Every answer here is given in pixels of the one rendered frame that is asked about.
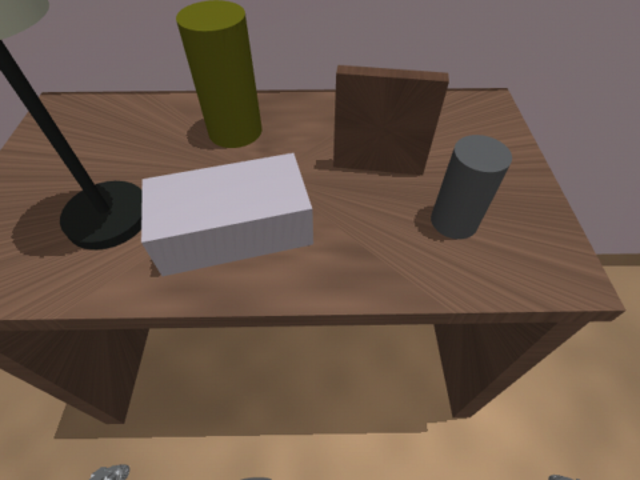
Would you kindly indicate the desk lamp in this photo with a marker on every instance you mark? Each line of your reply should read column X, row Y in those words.
column 102, row 215

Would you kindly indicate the desk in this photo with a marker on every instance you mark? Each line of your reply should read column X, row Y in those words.
column 74, row 322

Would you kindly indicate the left robot hand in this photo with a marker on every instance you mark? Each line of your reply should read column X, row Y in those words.
column 118, row 472

